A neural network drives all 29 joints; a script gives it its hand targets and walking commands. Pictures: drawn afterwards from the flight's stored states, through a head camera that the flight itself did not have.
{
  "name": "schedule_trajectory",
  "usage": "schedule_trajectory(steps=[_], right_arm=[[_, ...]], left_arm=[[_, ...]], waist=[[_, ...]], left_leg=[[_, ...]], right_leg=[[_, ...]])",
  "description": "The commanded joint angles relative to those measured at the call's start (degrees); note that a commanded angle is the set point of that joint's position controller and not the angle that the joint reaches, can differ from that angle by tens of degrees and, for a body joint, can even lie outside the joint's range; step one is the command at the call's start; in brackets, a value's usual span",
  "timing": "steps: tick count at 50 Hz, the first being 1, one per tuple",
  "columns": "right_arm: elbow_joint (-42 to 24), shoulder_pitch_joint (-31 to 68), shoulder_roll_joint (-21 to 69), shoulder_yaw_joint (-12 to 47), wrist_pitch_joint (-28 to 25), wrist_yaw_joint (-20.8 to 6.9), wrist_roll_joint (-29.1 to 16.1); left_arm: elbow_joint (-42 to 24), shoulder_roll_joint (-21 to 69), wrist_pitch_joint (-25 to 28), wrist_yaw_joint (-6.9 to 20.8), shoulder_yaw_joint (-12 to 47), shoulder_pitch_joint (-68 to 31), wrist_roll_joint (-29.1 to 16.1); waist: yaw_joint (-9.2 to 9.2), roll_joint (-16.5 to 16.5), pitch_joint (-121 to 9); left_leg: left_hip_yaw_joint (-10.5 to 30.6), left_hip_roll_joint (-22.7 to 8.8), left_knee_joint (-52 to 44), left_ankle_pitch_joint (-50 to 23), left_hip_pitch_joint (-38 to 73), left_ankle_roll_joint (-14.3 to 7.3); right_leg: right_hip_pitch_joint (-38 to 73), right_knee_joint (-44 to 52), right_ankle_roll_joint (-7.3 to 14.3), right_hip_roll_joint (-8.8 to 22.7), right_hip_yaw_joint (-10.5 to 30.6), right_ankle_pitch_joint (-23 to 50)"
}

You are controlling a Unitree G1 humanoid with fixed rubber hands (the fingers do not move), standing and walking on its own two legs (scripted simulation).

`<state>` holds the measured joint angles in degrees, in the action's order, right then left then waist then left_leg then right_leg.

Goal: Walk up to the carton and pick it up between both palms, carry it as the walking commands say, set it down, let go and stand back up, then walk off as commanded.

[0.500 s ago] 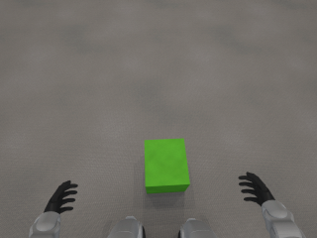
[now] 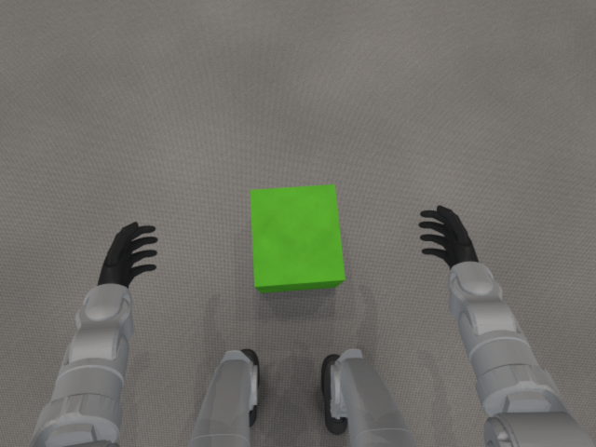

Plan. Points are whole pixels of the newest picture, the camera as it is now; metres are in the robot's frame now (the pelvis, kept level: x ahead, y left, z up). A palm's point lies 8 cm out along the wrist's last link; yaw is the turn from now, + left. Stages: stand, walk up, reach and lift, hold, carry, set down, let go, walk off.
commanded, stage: reach and lift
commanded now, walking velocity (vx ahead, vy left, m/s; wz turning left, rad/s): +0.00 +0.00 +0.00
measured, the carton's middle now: (295, 242) +0.48 +0.00 -0.60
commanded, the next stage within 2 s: none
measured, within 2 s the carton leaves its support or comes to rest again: neither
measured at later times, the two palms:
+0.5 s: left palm (154, 189) +0.47 +0.22 -0.13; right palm (426, 183) +0.46 -0.20 -0.12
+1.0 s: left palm (186, 221) +0.45 +0.21 -0.26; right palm (402, 204) +0.47 -0.20 -0.24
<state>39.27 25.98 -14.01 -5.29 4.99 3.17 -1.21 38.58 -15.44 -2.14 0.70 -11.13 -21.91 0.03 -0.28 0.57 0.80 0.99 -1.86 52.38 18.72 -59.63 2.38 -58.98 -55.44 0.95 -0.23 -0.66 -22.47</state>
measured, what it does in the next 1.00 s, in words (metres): lowers itself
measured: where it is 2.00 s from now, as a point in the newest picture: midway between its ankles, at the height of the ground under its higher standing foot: (289, 405)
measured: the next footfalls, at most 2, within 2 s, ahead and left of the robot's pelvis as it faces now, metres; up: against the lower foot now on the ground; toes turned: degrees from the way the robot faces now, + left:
none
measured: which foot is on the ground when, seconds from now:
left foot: down 0.00-1.00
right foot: down 0.00-1.00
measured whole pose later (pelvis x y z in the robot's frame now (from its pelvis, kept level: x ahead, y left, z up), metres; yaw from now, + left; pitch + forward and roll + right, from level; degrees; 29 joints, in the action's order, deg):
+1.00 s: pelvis -0.04 +0.02 -0.10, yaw -3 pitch +51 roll +1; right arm 52.0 66.3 -16.2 -12.7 5.4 0.5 -0.2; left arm 49.6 -13.7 -2.9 -0.2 -23.3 -58.4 0.0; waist -0.2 -0.2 -4.2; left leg 0.5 -1.8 72.7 21.0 -103.0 1.8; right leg -102.8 -74.0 -0.9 -2.0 2.6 -22.5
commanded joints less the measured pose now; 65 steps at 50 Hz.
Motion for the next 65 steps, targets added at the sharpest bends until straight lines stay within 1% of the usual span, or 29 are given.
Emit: schedule_trajectory(steps=[1, 5, 8, 9, 13, 14, 19, 21, 28, 29, 30, 34, 35, 38, 42, 44, 47, 48, 50, 51, 52, 53, 54, 55, 57, 59, 62, 63, 65], right_arm=[[-1.9, 11.0, -7.1, -3.2, 0.6, 0.5, 0.0], [-2.3, 17.7, -8.0, -5.5, -0.5, -1.4, -2.4], [0.5, 22.7, -12.0, -8.8, -0.5, -2.9, -1.6], [0.4, 26.5, -14.9, -10.5, -0.6, -3.3, -0.9], [4.3, 35.7, -16.8, -12.4, -0.7, -5.3, -1.2], [4.5, 38.2, -17.0, -11.5, -0.7, -6.2, -2.0], [12.2, 45.0, -15.4, -10.6, 1.3, -8.5, -3.5], [14.3, 52.2, -16.3, -11.1, 2.1, -8.6, -2.2], [11.2, 49.9, -15.2, -13.3, -0.9, -6.7, 1.1], [8.2, 51.2, -13.1, -11.6, -1.2, -6.7, -0.8], [5.6, 50.6, -15.2, -13.6, -1.8, -6.8, 0.2], [-1.8, 47.3, -9.1, -8.9, -4.4, -5.3, -1.5], [0.1, 47.4, -10.2, -10.5, -4.3, -4.9, 0.1], [4.0, 50.2, -7.0, -7.5, -3.6, -4.7, -0.3], [9.9, 51.8, -8.7, -8.9, -1.8, -3.4, 2.6], [9.6, 51.6, -6.4, -8.6, -1.2, -2.9, 2.3], [13.7, 47.9, -3.6, -6.6, -0.1, -2.4, 1.9], [6.7, 52.2, -4.8, -9.2, -0.3, -2.2, 1.6], [5.2, 56.5, -7.2, -7.1, 0.7, -2.2, -1.5], [2.8, 59.6, -10.8, -7.6, 0.0, -1.9, -1.1], [1.2, 60.9, -9.6, -4.9, 0.2, -1.8, -3.1], [-3.7, 62.0, -12.1, -7.2, -0.3, -1.3, -3.3], [-2.4, 63.5, -13.5, -6.4, 0.2, -0.7, -4.7], [2.4, 62.9, -15.1, -6.0, 0.7, -0.7, -3.3], [6.3, 66.5, -17.9, -7.3, 2.2, -0.4, -4.0], [9.1, 68.2, -17.8, -5.9, 2.6, -0.5, -4.7], [15.5, 68.1, -18.6, -4.8, 3.7, -0.6, -6.7], [21.1, 67.4, -18.1, -6.0, 3.8, -1.5, -5.4], [19.1, 68.2, -17.8, -5.3, 3.6, -1.8, -6.4]], left_arm=[[4.4, -11.1, -0.6, 0.6, -7.7, -9.2, -3.0], [-2.1, -11.4, 0.3, -0.4, -11.8, -18.3, -1.8], [-6.4, -5.5, -1.0, -1.8, -6.4, -26.0, -4.1], [-4.7, -7.5, -1.3, -2.9, -8.7, -28.5, -1.9], [-6.6, -3.4, -2.9, -4.5, -5.0, -38.5, -2.3], [-5.9, -3.9, -3.3, -5.4, -5.7, -39.4, -1.0], [4.1, 1.3, -6.8, -4.7, -4.7, -44.8, -2.7], [10.0, -2.0, -7.6, -5.3, -9.2, -48.7, 1.1], [5.2, -2.5, -3.8, -5.1, -14.2, -46.0, 1.8], [4.6, -4.5, -2.9, -5.1, -14.5, -47.3, 2.2], [0.0, -1.3, -2.8, -5.3, -13.1, -47.5, 1.2], [-1.6, -4.5, 1.2, -3.8, -15.4, -41.4, 0.4], [2.4, -2.1, 0.6, -3.2, -14.8, -42.5, -0.1], [7.5, -5.0, 1.4, -2.5, -17.5, -42.4, 2.4], [16.7, -5.8, 0.6, -1.2, -19.2, -42.5, 4.8], [16.2, -3.6, 0.3, 0.2, -16.3, -44.7, 2.8], [16.4, -7.3, 0.7, -0.1, -19.0, -43.1, 3.9], [7.6, -8.6, 1.0, -0.9, -16.4, -50.7, 2.5], [2.5, -13.2, 1.1, -2.1, -18.3, -54.9, 2.8], [0.0, -13.8, 0.7, -2.7, -16.8, -56.7, 2.1], [0.3, -14.9, 0.6, -3.4, -16.2, -56.6, 1.3], [-4.7, -10.2, -0.1, -4.1, -11.4, -59.4, -0.6], [-3.0, -15.4, 0.0, -4.9, -13.5, -61.5, 0.9], [-2.7, -11.6, -0.8, -5.2, -10.8, -62.5, -1.1], [-0.6, -14.0, -2.6, -6.7, -10.1, -65.8, -1.2], [-2.4, -9.5, -3.4, -6.8, -6.1, -71.2, -4.5], [4.7, -11.0, -4.4, -7.4, -4.7, -71.8, -5.3], [11.7, -9.0, -5.3, -7.2, -4.2, -69.5, -5.4], [11.5, -9.8, -5.2, -6.6, -5.9, -69.5, -4.2]], waist=[[6.52, 3.5, -37.2], [7.15, 0.8, -48.9], [2.98, -2.4, -51.8], [4.78, -6.1, -50.4], [1.99, -9.2, -48.1], [4.82, -10.9, -51.1], [2.26, -7.8, -45.4], [4.59, -6.3, -44.2], [4.81, -1.0, -66.6], [7.19, -1.3, -68.0], [4.99, -1.3, -75.4], [8.17, 1.2, -78.2], [5.66, 0.8, -74.2], [10.44, 2.1, -65.9], [7.93, 4.0, -50.1], [5.6, 3.9, -49.5], [7.78, 6.7, -54.8], [5.62, 4.3, -64.4], [10.05, 1.8, -69.9], [8.53, 3.6, -72.5], [10.76, 3.6, -75.3], [6.65, 0.9, -82.0], [9.96, -3.1, -79.9], [6.71, -2.9, -75.7], [8.53, -4.9, -71.4], [4.67, -3.7, -69.5], [5.65, -7.6, -62.2], [3.74, -4.5, -54.4], [5.65, -5.3, -54.5]], left_leg=[[-5.7, 4.8, 1.7, -15.4, -2.0, -0.1], [-4.5, 5.1, 3.6, -26.0, 2.0, -0.1], [-2.1, 3.4, 2.5, -29.0, 15.3, 1.5], [-1.7, 3.9, 2.8, -27.1, 20.4, 2.5], [0.4, 2.9, 2.1, -21.2, 21.4, 2.8], [1.0, 3.9, 3.1, -19.9, 26.6, 2.9], [1.5, 3.6, 3.4, -15.1, 17.9, 1.0], [0.5, 4.0, 4.7, -9.1, 12.1, 0.7], [-2.0, 5.4, 8.7, -36.7, 14.9, 0.3], [-1.5, 4.7, 8.8, -40.7, 15.9, -0.1], [-0.7, 4.9, 10.1, -46.3, 22.1, 0.1], [-2.8, 5.7, 10.3, -48.8, 6.3, -1.3], [-1.6, 5.1, 11.4, -46.6, 4.0, -1.1], [-3.5, 5.1, 12.1, -37.2, -8.6, -1.9], [-5.4, 5.1, 15.6, -14.8, -24.4, -1.0], [-4.6, 4.8, 17.3, -14.8, -28.7, -1.4], [-6.0, 5.8, 22.0, -19.0, -32.6, -1.2], [-5.0, 5.8, 22.9, -21.6, -27.0, -0.9], [-7.2, 5.7, 27.9, -21.5, -21.3, -0.3], [-5.5, 5.7, 29.4, -20.4, -21.5, -0.5], [-6.0, 5.6, 30.5, -20.5, -20.2, -0.5], [-3.8, 5.2, 32.3, -26.9, -10.7, -0.3], [-4.8, 5.1, 34.9, -25.1, -7.0, 0.1], [-5.2, 5.1, 35.0, -18.5, -11.7, 0.3], [-5.0, 5.3, 35.5, -10.8, -10.7, 0.9], [-4.0, 5.3, 37.4, -6.2, -12.2, 0.8], [-5.0, 4.6, 41.2, -3.8, -13.5, 0.9], [-3.0, 4.8, 40.0, 2.3, -20.3, 0.2], [-4.6, 4.3, 42.6, 0.7, -22.5, 0.4]], right_leg=[[20.7, 2.4, -4.1, -1.3, 4.0, 24.3], [15.9, 0.4, -3.7, -3.0, 3.9, 30.9], [3.5, 1.4, -2.8, -4.3, 0.3, 21.8], [-3.8, 1.5, -2.7, -4.4, -0.2, 16.5], [-12.8, 0.3, -2.0, -4.7, -1.7, 10.2], [-15.2, -0.3, -1.8, -4.3, -1.6, 8.3], [-19.7, -0.9, -1.2, -3.5, -1.7, 5.8], [-17.8, -2.9, -1.3, -4.0, -1.4, 3.0], [-6.3, -3.5, -2.4, -5.5, -1.1, 27.6], [-6.9, -4.5, -2.7, -5.2, -0.4, 30.5], [-7.9, -4.3, -2.6, -5.4, -0.9, 33.3], [7.6, -7.2, -2.4, -3.7, 3.1, 52.3], [1.6, -7.7, -2.5, -3.2, 2.3, 47.6], [-3.4, -10.4, -3.3, -3.2, 3.1, 39.9], [-13.9, -13.9, -3.8, -3.2, 1.2, 18.1], [-15.1, -15.1, -3.6, -3.0, 1.5, 18.7], [-8.3, -21.3, -4.7, -3.3, 2.3, 29.7], [-6.0, -23.3, -3.7, -4.4, 1.5, 32.2], [-12.2, -25.4, -3.9, -4.9, 1.5, 26.2], [-12.0, -27.4, -3.7, -4.7, 1.1, 25.6], [-12.2, -29.5, -4.0, -4.7, 0.2, 25.5], [-18.7, -30.5, -3.3, -5.3, -1.5, 25.2], [-28.2, -31.4, -3.7, -5.0, -2.1, 17.5], [-26.9, -30.7, -2.8, -4.6, -2.0, 13.4], [-34.9, -32.8, -2.5, -4.7, -3.8, 3.4], [-38.2, -34.1, -1.8, -4.5, -3.7, 0.0], [-44.4, -37.5, -1.2, -4.7, -3.4, -3.0], [-48.7, -38.2, -1.7, -4.6, -4.5, -7.3], [-45.9, -39.2, -1.8, -4.2, -3.0, -5.9]])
